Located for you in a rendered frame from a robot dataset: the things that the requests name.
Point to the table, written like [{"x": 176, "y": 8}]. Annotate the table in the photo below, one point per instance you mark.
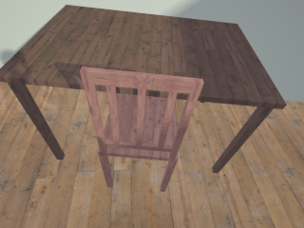
[{"x": 76, "y": 37}]

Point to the chair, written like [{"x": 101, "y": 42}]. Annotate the chair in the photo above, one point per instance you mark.
[{"x": 139, "y": 126}]

